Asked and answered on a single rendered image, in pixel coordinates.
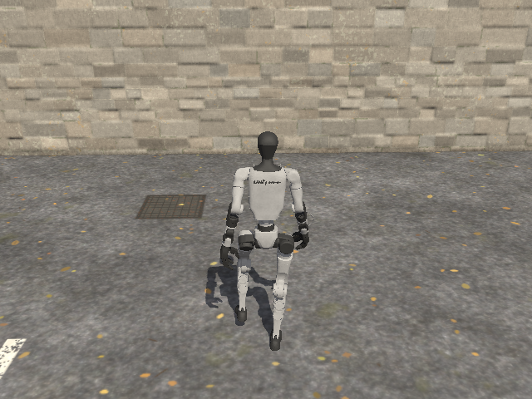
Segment right robot hand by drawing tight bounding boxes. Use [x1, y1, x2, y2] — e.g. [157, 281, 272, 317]
[292, 231, 309, 250]

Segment humanoid robot head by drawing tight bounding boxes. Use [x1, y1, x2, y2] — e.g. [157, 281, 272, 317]
[253, 131, 282, 172]

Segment left robot forearm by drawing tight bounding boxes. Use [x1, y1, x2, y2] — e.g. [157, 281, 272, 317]
[222, 202, 239, 247]

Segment robot right upper arm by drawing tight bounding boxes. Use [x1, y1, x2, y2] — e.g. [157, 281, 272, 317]
[284, 168, 304, 214]

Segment robot left upper arm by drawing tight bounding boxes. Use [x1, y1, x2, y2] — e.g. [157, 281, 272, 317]
[231, 167, 250, 215]

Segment left robot hand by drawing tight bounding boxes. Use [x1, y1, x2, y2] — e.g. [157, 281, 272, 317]
[220, 245, 239, 270]

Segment right robot foot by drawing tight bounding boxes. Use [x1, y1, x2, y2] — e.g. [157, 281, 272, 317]
[270, 329, 282, 351]

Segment right robot forearm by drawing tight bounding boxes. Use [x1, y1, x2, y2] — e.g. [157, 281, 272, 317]
[295, 202, 308, 234]

